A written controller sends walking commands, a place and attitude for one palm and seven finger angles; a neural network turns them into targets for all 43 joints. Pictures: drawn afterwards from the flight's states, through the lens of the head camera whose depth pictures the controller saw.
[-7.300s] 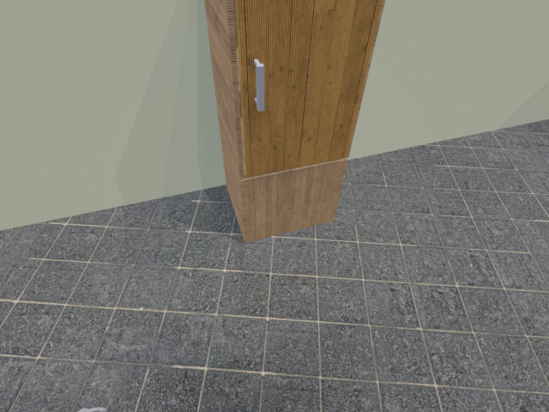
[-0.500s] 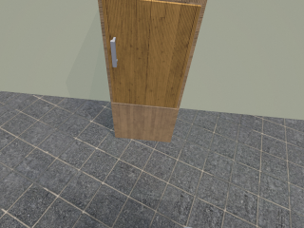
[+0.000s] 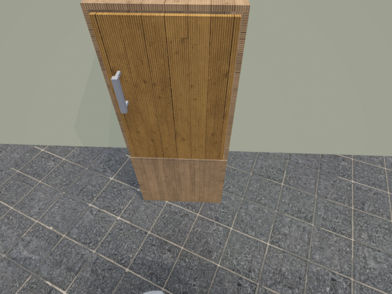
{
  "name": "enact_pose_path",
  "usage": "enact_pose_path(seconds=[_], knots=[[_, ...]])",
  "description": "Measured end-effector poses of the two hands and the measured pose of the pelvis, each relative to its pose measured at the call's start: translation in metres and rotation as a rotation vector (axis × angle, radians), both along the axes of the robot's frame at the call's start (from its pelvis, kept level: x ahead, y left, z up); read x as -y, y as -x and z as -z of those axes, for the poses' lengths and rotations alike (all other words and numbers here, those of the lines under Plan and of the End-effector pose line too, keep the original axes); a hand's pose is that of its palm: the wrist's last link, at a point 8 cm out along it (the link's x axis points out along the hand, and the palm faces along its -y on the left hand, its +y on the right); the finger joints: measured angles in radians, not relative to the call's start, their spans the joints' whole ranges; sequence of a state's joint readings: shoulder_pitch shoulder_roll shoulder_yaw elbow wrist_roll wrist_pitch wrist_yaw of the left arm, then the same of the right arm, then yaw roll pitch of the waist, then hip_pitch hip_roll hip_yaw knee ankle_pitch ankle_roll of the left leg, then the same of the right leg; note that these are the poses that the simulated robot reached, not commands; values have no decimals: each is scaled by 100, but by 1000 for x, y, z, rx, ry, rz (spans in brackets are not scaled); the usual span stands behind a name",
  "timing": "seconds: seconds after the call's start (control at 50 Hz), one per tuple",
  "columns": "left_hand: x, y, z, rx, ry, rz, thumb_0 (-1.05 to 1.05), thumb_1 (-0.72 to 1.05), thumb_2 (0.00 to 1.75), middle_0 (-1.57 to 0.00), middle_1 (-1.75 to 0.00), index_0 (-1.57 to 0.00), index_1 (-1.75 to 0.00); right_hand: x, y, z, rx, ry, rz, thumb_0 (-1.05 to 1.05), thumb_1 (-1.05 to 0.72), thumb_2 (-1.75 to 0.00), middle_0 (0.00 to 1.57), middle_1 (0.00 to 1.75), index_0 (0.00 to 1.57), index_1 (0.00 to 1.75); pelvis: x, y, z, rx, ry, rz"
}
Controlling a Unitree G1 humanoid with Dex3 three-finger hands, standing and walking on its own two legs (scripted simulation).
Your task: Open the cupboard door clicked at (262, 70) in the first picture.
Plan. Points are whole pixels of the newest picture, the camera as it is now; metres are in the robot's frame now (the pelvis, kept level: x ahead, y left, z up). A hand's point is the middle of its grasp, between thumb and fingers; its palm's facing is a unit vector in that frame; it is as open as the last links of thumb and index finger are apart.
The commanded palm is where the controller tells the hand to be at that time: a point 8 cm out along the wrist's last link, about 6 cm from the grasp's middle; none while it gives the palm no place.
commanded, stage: take the last steps up to it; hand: left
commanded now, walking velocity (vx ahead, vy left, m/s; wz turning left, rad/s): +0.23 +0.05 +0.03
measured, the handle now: (121, 92) +0.71 +0.27 +0.02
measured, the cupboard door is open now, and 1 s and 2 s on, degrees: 0 0 0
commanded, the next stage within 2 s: come to a stop and stand still in 0.24 s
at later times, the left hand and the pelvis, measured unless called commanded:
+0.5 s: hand out of the picture +0.14 +0.23 -0.17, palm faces +0.04 -0.99 -0.15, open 7.3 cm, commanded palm none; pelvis +0.15 +0.06 +0.01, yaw -1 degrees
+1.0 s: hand (104, 272) +0.21 +0.24 -0.17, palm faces +0.02 -0.98 -0.22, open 7.3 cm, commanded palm none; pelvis +0.13 +0.06 -0.01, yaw -1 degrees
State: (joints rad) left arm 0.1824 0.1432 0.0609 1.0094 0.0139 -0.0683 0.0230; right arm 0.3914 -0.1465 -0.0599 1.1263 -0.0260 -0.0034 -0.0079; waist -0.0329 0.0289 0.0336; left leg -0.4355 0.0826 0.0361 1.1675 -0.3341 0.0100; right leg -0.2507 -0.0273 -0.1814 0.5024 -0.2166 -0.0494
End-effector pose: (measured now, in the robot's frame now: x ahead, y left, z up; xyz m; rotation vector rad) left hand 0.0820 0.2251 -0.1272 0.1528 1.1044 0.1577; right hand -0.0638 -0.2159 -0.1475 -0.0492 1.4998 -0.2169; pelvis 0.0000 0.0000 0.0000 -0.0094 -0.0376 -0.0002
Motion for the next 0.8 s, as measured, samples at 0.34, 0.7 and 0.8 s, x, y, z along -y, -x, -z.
enact_pose_path(seconds=[0.34,0.7,0.8], knots=[[-48,32,32,-387,81,-98,0,91,90,-20,-30,-20,-30,-35,-255,-24,359,93,-188,0,-92,-90,19,29,20,30,-52,-109,6,-17,11,11],[-50,-128,14,-206,-42,11,0,92,90,-19,-30,-20,-30,-26,-242,6,120,37,-30,0,-93,-90,20,30,20,30,-34,-164,5,-13,-24,25],[-47,-139,5,-156,-61,13,0,91,90,-20,-30,-20,-30,-16,-247,7,120,39,-38,0,-92,-90,20,30,20,30,-33,-155,3,-23,-27,16]])
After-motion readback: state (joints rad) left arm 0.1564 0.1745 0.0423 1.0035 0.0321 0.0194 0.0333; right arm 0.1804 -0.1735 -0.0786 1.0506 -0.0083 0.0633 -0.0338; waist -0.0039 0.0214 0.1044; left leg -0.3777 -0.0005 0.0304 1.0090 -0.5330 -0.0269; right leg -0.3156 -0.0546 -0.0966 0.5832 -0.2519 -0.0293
